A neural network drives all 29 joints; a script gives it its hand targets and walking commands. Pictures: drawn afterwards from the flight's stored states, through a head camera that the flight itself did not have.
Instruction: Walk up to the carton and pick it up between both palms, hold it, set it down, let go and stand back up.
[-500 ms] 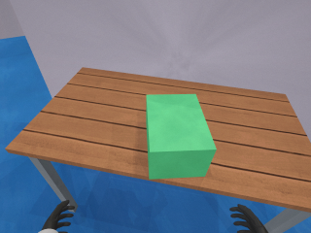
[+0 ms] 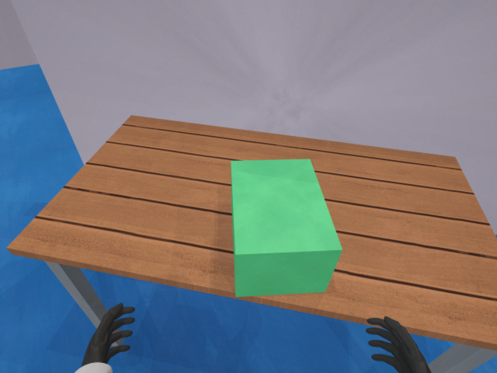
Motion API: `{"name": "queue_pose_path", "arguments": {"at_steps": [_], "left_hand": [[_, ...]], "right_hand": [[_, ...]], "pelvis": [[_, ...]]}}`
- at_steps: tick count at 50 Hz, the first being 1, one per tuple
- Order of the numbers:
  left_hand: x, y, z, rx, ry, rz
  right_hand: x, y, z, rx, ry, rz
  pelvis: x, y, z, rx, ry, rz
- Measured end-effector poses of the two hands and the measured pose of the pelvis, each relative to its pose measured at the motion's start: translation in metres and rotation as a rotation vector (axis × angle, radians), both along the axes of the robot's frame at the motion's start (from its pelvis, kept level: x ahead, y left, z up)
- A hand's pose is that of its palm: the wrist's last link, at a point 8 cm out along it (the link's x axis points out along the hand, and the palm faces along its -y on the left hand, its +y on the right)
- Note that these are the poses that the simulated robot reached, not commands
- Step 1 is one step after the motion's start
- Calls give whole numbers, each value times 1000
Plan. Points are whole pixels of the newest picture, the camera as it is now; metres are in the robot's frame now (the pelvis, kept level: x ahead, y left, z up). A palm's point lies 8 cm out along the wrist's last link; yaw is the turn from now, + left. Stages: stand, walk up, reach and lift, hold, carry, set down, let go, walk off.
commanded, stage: reach and lift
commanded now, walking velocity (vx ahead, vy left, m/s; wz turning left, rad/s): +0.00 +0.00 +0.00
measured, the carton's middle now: (275, 222) +0.46 -0.03 -0.03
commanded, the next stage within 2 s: none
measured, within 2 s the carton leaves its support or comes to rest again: neither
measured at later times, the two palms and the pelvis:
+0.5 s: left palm (129, 336) +0.19 +0.19 +0.02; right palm (430, 347) +0.20 -0.24 +0.01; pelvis +0.00 -0.01 +0.00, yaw +0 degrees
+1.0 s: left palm (142, 307) +0.22 +0.18 +0.04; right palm (426, 316) +0.23 -0.24 +0.03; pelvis +0.02 -0.02 +0.00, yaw +0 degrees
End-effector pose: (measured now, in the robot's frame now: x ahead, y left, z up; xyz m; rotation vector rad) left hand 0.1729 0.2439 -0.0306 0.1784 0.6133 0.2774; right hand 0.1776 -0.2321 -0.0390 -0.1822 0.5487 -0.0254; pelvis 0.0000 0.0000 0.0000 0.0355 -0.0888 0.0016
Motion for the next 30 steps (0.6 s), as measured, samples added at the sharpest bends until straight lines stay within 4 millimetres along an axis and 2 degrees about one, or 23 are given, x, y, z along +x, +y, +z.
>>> {"name": "queue_pose_path", "arguments": {"at_steps": [16, 22, 30], "left_hand": [[23, -37, 33, -48, -194, -38], [21, -49, 45, -69, -253, -44], [19, -54, 56, -76, -298, -24]], "right_hand": [[21, -8, 26, 77, -123, -21], [19, -14, 39, 89, -178, -29], [21, -9, 56, 130, -257, -32]], "pelvis": [[8, -6, 1, 0, 18, -3], [7, -8, 2, -1, 6, -6], [3, -12, 1, -1, 0, -9]]}}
